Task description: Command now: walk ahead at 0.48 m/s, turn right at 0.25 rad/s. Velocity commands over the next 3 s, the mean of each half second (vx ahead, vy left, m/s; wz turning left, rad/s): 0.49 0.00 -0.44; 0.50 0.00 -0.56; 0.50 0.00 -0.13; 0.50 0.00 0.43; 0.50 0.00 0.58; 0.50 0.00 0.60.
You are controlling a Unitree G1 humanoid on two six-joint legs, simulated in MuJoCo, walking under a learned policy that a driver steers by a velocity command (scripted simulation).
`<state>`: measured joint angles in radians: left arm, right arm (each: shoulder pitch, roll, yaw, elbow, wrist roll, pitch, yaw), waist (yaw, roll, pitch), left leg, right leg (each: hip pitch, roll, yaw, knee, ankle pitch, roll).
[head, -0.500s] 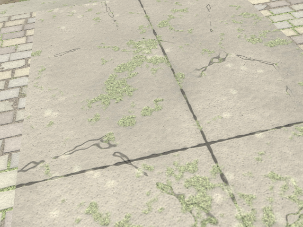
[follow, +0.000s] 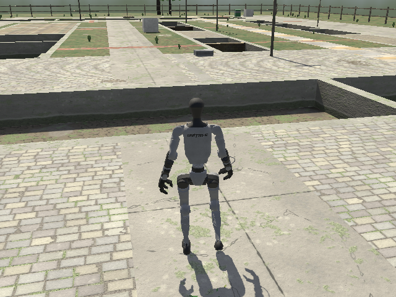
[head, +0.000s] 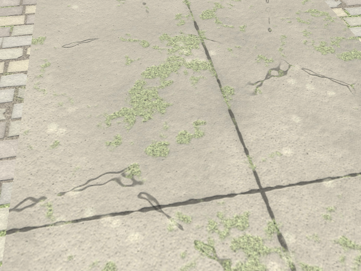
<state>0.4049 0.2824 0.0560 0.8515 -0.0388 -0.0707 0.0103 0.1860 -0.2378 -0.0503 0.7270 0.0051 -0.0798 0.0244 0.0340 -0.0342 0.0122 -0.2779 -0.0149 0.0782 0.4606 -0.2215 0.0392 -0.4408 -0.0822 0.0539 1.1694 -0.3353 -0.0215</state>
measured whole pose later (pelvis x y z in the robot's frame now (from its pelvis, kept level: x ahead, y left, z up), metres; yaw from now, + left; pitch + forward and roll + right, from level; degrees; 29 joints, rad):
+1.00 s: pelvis +0.56 -0.08 +0.00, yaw -33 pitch +1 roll +1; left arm 0.32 0.30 0.06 0.68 -0.02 -0.02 0.01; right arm 0.19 -0.27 -0.06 0.73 -0.01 -0.11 0.02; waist 0.00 -0.04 0.01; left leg -0.32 -0.03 0.02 0.48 -0.19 0.02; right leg -0.44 0.03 0.10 1.18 -0.39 -0.02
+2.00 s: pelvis +1.00 -0.38 -0.01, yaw -19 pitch +2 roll +0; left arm 0.26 0.29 0.05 0.78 -0.02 -0.10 0.00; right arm 0.17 -0.30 -0.07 0.70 0.02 -0.05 0.04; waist 0.00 0.00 0.06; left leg -0.43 -0.08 0.02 0.58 -0.19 0.10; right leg -0.31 -0.03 0.00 1.20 -0.45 0.01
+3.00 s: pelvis +1.52 -0.44 -0.01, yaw +17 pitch +1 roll -1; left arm 0.24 0.31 0.05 0.79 -0.02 -0.10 -0.01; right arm 0.18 -0.30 -0.07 0.62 0.02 -0.04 0.04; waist 0.02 -0.01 0.07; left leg -0.41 -0.07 0.01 0.57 -0.18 0.10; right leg -0.33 -0.05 0.01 1.19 -0.43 0.00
